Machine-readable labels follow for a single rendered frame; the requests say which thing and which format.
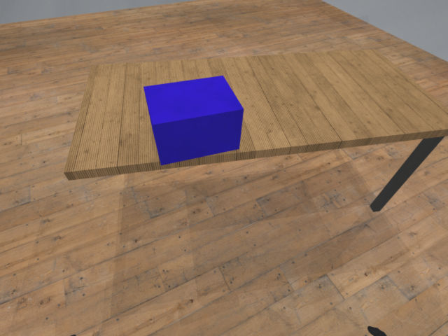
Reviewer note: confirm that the table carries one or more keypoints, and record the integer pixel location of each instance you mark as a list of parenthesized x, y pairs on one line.
[(293, 103)]

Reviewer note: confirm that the carton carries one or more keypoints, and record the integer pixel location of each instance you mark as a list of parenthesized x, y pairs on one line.
[(194, 118)]

